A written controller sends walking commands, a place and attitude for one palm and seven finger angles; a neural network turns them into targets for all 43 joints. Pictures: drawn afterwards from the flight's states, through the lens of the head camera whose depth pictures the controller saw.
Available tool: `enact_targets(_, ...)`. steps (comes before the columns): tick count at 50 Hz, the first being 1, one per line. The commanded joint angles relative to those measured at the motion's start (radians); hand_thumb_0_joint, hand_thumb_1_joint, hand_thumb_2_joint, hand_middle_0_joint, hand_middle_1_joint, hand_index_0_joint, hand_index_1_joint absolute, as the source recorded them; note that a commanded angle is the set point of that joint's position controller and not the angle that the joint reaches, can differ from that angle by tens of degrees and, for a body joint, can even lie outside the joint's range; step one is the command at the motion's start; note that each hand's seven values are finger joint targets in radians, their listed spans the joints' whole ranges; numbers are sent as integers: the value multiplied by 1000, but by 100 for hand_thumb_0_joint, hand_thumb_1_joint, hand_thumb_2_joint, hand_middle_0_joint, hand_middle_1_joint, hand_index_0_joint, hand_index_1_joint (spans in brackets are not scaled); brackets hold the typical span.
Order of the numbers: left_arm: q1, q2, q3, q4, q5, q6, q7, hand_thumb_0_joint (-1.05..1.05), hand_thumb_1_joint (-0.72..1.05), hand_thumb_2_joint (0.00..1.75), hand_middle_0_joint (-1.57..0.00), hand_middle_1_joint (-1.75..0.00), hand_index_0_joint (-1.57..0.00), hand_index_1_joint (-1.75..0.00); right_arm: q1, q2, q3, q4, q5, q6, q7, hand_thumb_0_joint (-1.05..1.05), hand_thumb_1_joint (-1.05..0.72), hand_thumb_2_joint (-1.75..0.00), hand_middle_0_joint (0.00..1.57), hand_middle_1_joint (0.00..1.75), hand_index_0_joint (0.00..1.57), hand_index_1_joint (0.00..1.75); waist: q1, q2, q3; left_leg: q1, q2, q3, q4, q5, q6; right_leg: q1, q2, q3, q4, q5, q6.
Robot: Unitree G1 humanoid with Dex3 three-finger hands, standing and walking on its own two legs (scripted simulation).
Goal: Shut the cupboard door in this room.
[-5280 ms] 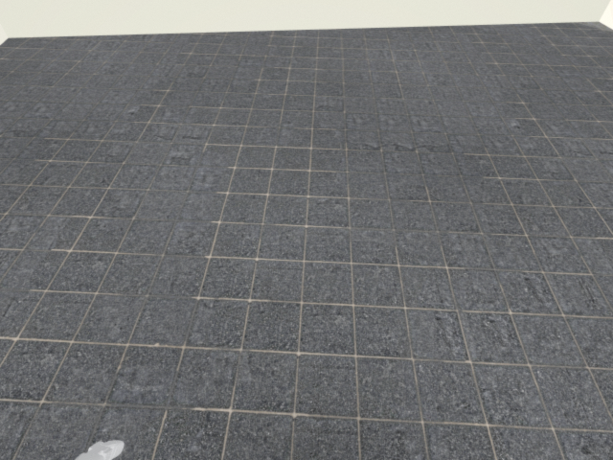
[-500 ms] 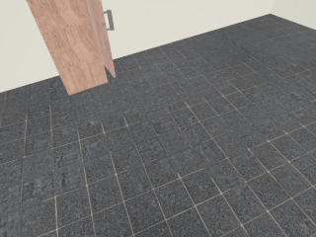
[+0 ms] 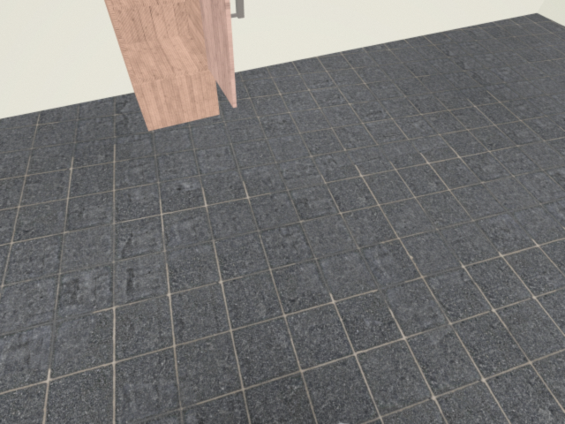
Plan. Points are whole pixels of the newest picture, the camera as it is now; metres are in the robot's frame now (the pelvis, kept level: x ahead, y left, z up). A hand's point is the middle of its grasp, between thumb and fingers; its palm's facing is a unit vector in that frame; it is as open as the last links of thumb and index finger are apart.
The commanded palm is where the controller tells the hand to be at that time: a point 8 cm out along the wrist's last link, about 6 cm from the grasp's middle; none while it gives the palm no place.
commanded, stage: stand and wait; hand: left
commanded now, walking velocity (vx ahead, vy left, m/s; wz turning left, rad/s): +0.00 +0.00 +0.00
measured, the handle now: out of the picture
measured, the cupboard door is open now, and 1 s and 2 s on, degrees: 90 90 90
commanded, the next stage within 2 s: turn or walk to find it in 0.14 s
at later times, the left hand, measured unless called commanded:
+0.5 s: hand out of the picture -0.03 +0.17 -0.19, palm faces +0.18 -0.96 -0.20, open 7.3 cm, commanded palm none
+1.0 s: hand out of the picture -0.03 +0.19 -0.18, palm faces +0.23 -0.95 -0.20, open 7.4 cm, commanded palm none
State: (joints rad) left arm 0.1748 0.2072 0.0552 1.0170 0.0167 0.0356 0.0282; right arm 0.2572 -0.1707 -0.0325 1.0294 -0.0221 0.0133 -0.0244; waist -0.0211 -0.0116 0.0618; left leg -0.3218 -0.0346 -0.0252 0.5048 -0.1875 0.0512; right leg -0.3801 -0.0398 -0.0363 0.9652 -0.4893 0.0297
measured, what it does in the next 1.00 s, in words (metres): steps on the spot: right foot, then left foot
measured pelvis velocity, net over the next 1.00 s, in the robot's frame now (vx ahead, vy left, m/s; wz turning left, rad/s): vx -0.03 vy -0.01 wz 0.20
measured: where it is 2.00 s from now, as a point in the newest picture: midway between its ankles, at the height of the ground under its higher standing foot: outside the picture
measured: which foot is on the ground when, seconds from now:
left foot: down 0.00-0.20, up 0.22-0.46, down 0.48-1.00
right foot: up 0.00-0.16, down 0.18-0.94, up 0.96-1.00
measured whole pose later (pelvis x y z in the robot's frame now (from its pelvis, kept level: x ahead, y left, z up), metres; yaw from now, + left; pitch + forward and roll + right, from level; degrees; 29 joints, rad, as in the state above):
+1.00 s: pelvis -0.03 -0.01 -0.01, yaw +11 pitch +0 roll +0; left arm 0.21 0.20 0.04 1.03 0.02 0.04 0.02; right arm 0.23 -0.18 -0.03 1.03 -0.02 0.03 0.00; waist 0.00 -0.03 0.05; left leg -0.32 -0.03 0.00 0.59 -0.27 0.03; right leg -0.29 -0.09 -0.08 0.70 -0.41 0.04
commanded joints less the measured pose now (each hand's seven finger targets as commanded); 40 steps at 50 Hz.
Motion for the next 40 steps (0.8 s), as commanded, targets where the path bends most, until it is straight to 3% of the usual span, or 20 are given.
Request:
enact_targets(1, 34, 27, -12, -47, -3, -14, -2, 0, 90, 90, -20, -30, -20, -30, 38, -171, -38, -29, -3, -17, -13, 0, -90, -90, 20, 30, 20, 30, -2, 136, -112, 163, 254, -300, -225, 160, 133, 12, -5, 26, -155, -6, 7)
enact_targets(6, 135, 39, -21, 5, -4, -26, 5, 0, 90, 90, -20, -30, -20, -30, 4, -163, -39, -15, 6, -14, 0, 0, -90, -90, 20, 30, 20, 30, 38, 123, -94, 61, 189, -233, -202, 7, 60, 232, 7, 2, -517, 208, 5)
enact_targets(7, 148, 59, -21, 14, -1, -34, 8, 0, 90, 90, -20, -30, -20, -30, 7, -134, -35, -12, 11, -15, 3, 0, -90, -90, 20, 30, 20, 30, 38, 63, -82, 12, 145, -191, -160, -25, 19, 295, -25, 35, -614, 257, -2)
enact_targets(9, 101, 156, -9, -9, 3, -42, 12, 0, 90, 90, -20, -30, -20, -30, -8, -76, -19, -37, 18, -9, 14, 0, -90, -90, 20, 30, 20, 30, 17, -108, -27, -52, 35, -59, -26, -112, -57, 212, -239, 240, -710, 173, -86)
enact_targets(11, 53, 183, 9, -43, 5, -39, 12, 0, 90, 90, -20, -30, -20, -30, -50, -111, -34, -62, 4, 17, 15, 0, -90, -90, 20, 30, 20, 30, 30, -299, 38, -55, 32, -13, 159, -196, -66, 74, -298, 294, -765, 146, -153)
enact_targets(14, 44, 153, 8, -52, 10, -40, 8, 0, 90, 90, -20, -30, -20, -30, -50, -104, -42, -49, 10, 17, 19, 0, -90, -90, 20, 30, 20, 30, 20, -166, 47, -90, 39, 24, 356, -245, -68, 118, -270, 168, -663, 479, -174)
enact_targets(16, 84, 152, 14, -46, 15, -41, 11, 0, 90, 90, -20, -30, -20, -30, -74, -93, -41, -64, 15, 16, 20, 0, -90, -90, 20, 30, 20, 30, 33, -148, 24, -114, 44, 45, 360, -288, -76, 197, -276, 124, -604, 702, -176)
enact_targets(19, 137, 163, 17, -27, 17, -39, 13, 0, 90, 90, -20, -30, -20, -30, -87, -77, -31, -65, 17, 11, 16, 0, -90, -90, 20, 30, 20, 30, 50, -158, -27, -64, 43, 73, 211, -256, -81, 270, -263, 94, -535, 815, -167)
enact_targets(21, 124, 153, 12, -16, 8, -36, 12, 0, 90, 90, -20, -30, -20, -30, -40, -77, -26, -41, 15, 3, 13, 0, -90, -90, 20, 30, 20, 30, 26, -154, -60, 82, 39, 84, 10, -82, -77, 223, -225, 66, -482, 713, -117)
enact_targets(22, 123, 140, 8, -17, 0, -33, 11, 0, 90, 90, -20, -30, -20, -30, -7, -100, -26, -28, 12, -6, 13, 0, -90, -90, 20, 30, 20, 30, 11, -87, -92, 192, 68, 56, -89, 67, -64, 168, -190, 32, -427, 631, -72)
enact_targets(23, 148, 101, 1, -26, -5, -28, 7, 0, 90, 90, -20, -30, -20, -30, 4, -160, -35, -25, 5, -17, 10, 0, -90, -90, 20, 30, 20, 30, 18, 71, -145, 311, 206, -92, -91, 305, -13, 64, -114, -26, -347, 442, -18)
enact_targets(24, 147, 64, -13, -30, -6, -26, 8, 0, 90, 90, -20, -30, -20, -30, 4, -210, -41, -24, 5, -17, 8, 0, -90, -90, 20, 30, 20, 30, 20, 178, -145, 287, 327, -196, -109, 406, 63, 39, -60, -58, -302, 126, 15)
enact_targets(25, 101, 51, -22, -23, -3, -21, 12, 0, 90, 90, -20, -30, -20, -30, 0, -200, -41, -8, 5, -22, 3, 0, -90, -90, 20, 30, 20, 30, -3, 243, -136, 247, 341, -228, -184, 362, 105, 35, -41, -46, -199, -37, 19)
enact_targets(27, 81, 51, -23, -6, -3, -13, 8, 0, 90, 90, -20, -30, -20, -30, -36, -181, -28, 0, 3, -25, -11, 0, -90, -90, 20, 30, 20, 30, 14, 213, -60, 175, 332, -216, -193, 375, 132, 21, -59, 10, -131, -57, 8)
enact_targets(29, 103, 36, -31, 23, -6, -17, 1, 0, 90, 90, -20, -30, -20, -30, -57, -170, -21, 4, 3, -25, -14, 0, -90, -90, 20, 30, 20, 30, 24, 170, -61, 189, 295, -156, -161, 450, 119, 54, -56, 6, -221, -7, 6)
enact_targets(32, 186, 36, -38, 75, -4, -32, 0, 0, 90, 90, -20, -30, -20, -30, -74, -160, -18, 16, 13, -25, -13, 0, -90, -90, 20, 30, 20, 30, 52, 97, -102, 188, 221, -72, -97, 359, 52, 195, -42, -19, -515, 233, 11)
enact_targets(34, 170, 88, -34, 75, -1, -42, 5, 0, 90, 90, -20, -30, -20, -30, -64, -122, -13, 12, 23, -22, -3, 0, -90, -90, 20, 30, 20, 30, 29, 6, -71, 113, 147, -24, -66, 161, -17, 229, -121, 60, -586, 409, -16)
enact_targets(35, 152, 109, -31, 65, -1, -41, 6, 0, 90, 90, -20, -30, -20, -30, -58, -111, -13, 7, 23, -19, 4, 0, -90, -90, 20, 30, 20, 30, 21, 7, -64, 103, 125, -18, -81, 73, -30, 208, -156, 66, -582, 394, -28)
enact_targets(38, 110, 139, -13, 39, 2, -35, 4, 0, 90, 90, -20, -30, -20, -30, -65, -105, -19, -6, 14, 4, 10, 0, -90, -90, 20, 30, 20, 30, 17, -193, 19, 68, 72, 40, 15, -26, -55, 107, -213, 111, -645, 261, -71)
enact_targets(40, 97, 147, -3, 16, 3, -30, 6, 0, 90, 90, -20, -30, -20, -30, -55, -107, -22, -12, 10, 7, 13, 0, -90, -90, 20, 30, 20, 30, 17, -178, 23, 67, 71, 46, 55, -25, -55, 83, -228, 100, -642, 245, -87)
